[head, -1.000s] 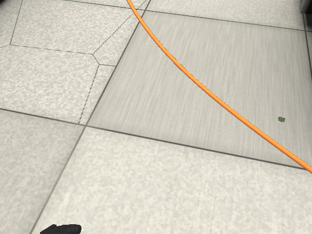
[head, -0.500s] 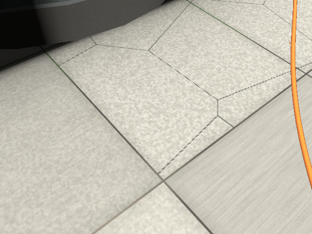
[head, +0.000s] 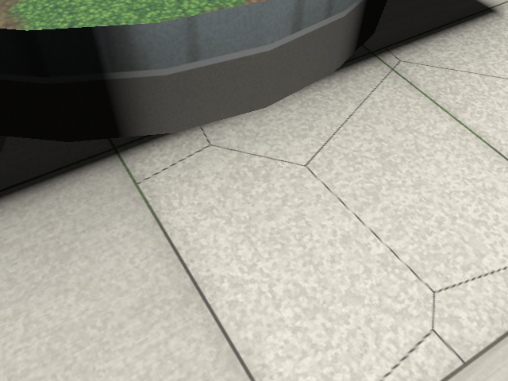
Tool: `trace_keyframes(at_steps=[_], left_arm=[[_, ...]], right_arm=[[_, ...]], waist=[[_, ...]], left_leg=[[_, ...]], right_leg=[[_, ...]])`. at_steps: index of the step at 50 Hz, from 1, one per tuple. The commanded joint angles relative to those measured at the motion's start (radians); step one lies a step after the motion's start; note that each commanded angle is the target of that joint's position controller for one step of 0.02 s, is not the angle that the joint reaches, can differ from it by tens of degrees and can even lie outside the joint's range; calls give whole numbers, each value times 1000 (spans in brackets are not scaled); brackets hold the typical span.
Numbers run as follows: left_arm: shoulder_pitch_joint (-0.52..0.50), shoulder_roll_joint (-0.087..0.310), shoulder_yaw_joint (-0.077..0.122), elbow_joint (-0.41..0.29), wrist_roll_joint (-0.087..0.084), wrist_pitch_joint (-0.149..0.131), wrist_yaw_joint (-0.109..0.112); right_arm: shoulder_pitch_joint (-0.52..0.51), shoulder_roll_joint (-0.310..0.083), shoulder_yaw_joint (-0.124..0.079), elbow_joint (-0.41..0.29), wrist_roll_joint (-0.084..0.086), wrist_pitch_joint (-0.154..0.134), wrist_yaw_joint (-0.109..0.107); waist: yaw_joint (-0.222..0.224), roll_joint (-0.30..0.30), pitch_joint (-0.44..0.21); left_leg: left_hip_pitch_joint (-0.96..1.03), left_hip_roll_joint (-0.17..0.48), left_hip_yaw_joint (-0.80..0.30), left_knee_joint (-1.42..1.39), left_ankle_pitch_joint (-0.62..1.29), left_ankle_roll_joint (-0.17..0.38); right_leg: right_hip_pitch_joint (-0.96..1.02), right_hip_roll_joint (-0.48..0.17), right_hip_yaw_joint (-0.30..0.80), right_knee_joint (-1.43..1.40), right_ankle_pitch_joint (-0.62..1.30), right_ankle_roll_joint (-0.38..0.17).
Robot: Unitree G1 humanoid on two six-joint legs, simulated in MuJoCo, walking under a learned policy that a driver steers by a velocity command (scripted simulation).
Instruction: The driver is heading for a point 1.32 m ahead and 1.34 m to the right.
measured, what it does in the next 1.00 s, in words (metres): walks ahead, turning right: right foot, then left foot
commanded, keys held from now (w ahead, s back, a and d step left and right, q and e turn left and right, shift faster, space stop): e+shift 1.00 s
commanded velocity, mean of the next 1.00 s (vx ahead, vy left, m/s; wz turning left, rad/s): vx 0.12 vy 0.00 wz -0.85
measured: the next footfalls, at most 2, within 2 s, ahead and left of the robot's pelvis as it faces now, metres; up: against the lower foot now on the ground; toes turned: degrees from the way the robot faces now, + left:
right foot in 0.16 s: +0.36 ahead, -0.10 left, +0.00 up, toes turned -7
left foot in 0.62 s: +0.49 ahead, +0.06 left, +0.00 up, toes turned -44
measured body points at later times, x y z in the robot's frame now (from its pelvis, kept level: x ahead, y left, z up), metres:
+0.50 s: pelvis +0.27 -0.01 -0.01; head +0.31 -0.04 +0.44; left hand +0.52 +0.21 -0.09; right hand +0.37 -0.32 -0.09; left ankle +0.44 +0.13 -0.69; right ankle +0.32 -0.09 -0.74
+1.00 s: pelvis +0.36 +0.04 +0.00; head +0.40 +0.00 +0.45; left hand +0.68 +0.08 -0.09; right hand +0.24 -0.25 -0.09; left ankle +0.47 +0.09 -0.74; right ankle +0.25 -0.07 -0.68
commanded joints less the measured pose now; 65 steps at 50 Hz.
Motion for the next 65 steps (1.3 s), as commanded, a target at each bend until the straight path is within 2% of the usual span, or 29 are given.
trace_keyframes(at_steps=[1,3,5,8,9,10,11,12,13,14,17,19,23,30,31,32,33,35,37,39,43,51,56,57,58,59,60,62,65], left_arm=[[30,1,-1,-15,23,-11,-26],[-42,-4,-1,-45,23,-18,-58],[23,50,21,-49,22,-13,-86],[407,193,89,16,24,20,-72],[398,232,93,24,23,26,-45],[247,250,75,-54,76,12,-31],[156,269,88,-138,88,13,-33],[96,213,82,-176,57,23,-32],[60,164,68,-179,23,32,-25],[42,146,62,-184,14,35,-17],[17,140,67,-195,23,56,4],[61,165,79,-185,21,74,23],[32,182,91,-207,2,119,52],[-15,155,94,-241,5,136,44],[4,123,84,-242,1,137,39],[100,61,67,-227,13,138,34],[87,123,81,-268,9,127,22],[75,231,110,-222,5,125,16],[109,190,100,-195,10,144,22],[81,157,85,-212,1,144,19],[1,129,70,-246,-2,136,21],[-17,91,63,-239,8,148,0],[45,108,91,-213,2,176,-19],[123,153,113,-182,5,174,-6],[193,297,152,-180,5,165,14],[125,341,147,-223,47,131,10],[106,278,135,-223,52,102,-2],[35,223,116,-210,17,85,13],[-44,183,93,-233,18,101,37]], right_arm=[[-158,-131,-27,-99,-1,-30,-45],[-86,-170,-33,-77,12,-12,-71],[-98,-196,-42,-85,17,21,-88],[-246,-199,-47,-146,30,60,-88],[-220,-93,-21,-154,8,51,-55],[9,6,6,-162,-1,43,-21],[70,-123,-1,-159,20,32,-1],[-75,-201,-19,-181,32,36,-3],[-166,-193,-22,-204,22,48,-17],[-194,-179,-17,-214,12,63,-29],[-204,-139,-15,-199,3,80,-41],[-233,-105,-7,-194,2,76,-48],[-281,-121,-13,-183,23,82,-53],[-266,-167,-47,-155,32,38,-29],[-240,-190,-57,-144,28,36,-29],[-265,-245,-66,-168,11,49,-37],[-267,-260,-69,-170,-28,63,-36],[-324,-165,-52,-202,-6,70,-50],[-338,-156,-43,-214,12,86,-68],[-308,-157,-38,-207,1,95,-80],[-227,-185,-48,-184,-8,107,-83],[-260,-232,-79,-163,9,104,-48],[-263,-229,-93,-135,55,96,-20],[-210,-190,-86,-109,54,98,-14],[-209,-144,-73,-138,16,98,-10],[-301,-133,-64,-214,-9,92,-23],[-370,-182,-75,-218,0,92,-33],[-350,-187,-79,-202,13,86,-50],[-279,-186,-80,-171,6,82,-47]], waist=[[36,49,4],[-9,54,-37],[25,119,-97],[251,130,-238],[200,-175,-187],[4,-344,-279],[37,-187,-496],[63,2,-378],[37,134,-235],[16,149,-190],[-1,66,-131],[20,43,-186],[42,-44,-225],[38,-159,-181],[39,-92,-203],[94,104,-251],[113,312,-210],[89,193,-138],[79,137,-105],[58,144,-91],[-5,181,-124],[4,192,-143],[68,172,-168],[90,81,-169],[83,-236,-142],[76,-298,-202],[116,-164,-214],[55,-80,-159],[7,-86,-194]], left_leg=[[-250,138,77,-129,663,-22],[-95,180,75,-81,706,-45],[16,217,78,50,846,-70],[-90,224,52,549,931,-99],[-276,57,50,931,-1,-148],[-586,-87,-140,1263,-422,-200],[-595,-60,-310,1329,-330,-175],[-621,-16,-305,1229,-243,-139],[-643,19,-297,1130,-180,-133],[-605,41,-300,1040,-149,-134],[-491,57,-276,744,-128,-158],[-467,32,-264,627,-94,-194],[-445,13,-286,472,51,-214],[-226,24,-298,45,153,-165],[-103,119,-338,-53,235,-124],[37,345,-527,-36,292,-25],[-23,465,-721,-82,303,102],[-74,396,-567,-69,164,90],[-101,325,-427,-60,168,55],[-101,300,-323,-77,241,68],[35,348,-254,-88,295,112],[-1,418,-71,-83,311,101],[-25,437,32,86,324,-6],[-135,376,85,227,229,-75],[-474,248,158,560,-242,-176],[-682,132,-47,762,-395,-217],[-708,135,-148,846,-335,-198],[-717,147,-197,804,-161,-163],[-598,109,-190,740,-41,-180]], right_leg=[[257,66,-142,-291,338,22],[239,104,-181,-430,445,20],[287,146,-204,-459,383,-1],[664,192,-157,-448,220,-89],[766,100,-20,-476,630,-138],[933,-77,482,-481,840,-347],[992,-193,752,-677,397,-447],[855,-149,714,-754,1,-409],[689,-110,658,-786,-186,-359],[573,-75,617,-801,-209,-332],[418,59,405,-769,41,-263],[444,69,374,-716,264,-258],[468,101,391,-694,53,-194],[479,141,511,-599,-59,-131],[423,192,466,-501,-259,-97],[303,291,309,-270,-527,-55],[143,319,181,-73,-564,-13],[85,201,125,107,-395,42],[60,175,72,238,-305,68],[39,135,-5,254,-260,84],[-7,55,-43,134,-242,120],[208,20,-127,-171,-241,71],[450,76,-184,-512,-156,-34],[599,89,-123,-619,-33,-82],[798,-141,229,-651,447,-192],[771,-255,498,-659,430,-376],[767,-223,416,-692,342,-366],[711,-131,311,-690,235,-267],[624,-75,240,-662,340,-235]])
